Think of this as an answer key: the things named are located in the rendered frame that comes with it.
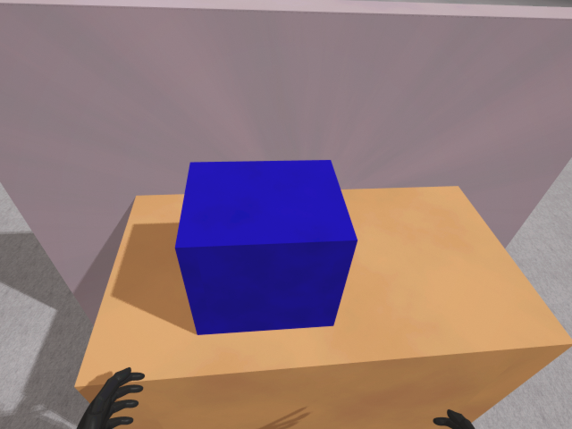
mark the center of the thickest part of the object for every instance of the right robot hand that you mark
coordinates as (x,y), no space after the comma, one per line
(455,421)

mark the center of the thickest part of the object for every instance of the pedestal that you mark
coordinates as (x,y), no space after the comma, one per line
(435,315)

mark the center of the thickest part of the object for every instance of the carton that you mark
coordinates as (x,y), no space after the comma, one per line
(264,245)

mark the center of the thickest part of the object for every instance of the left robot hand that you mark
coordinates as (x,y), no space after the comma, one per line
(103,405)

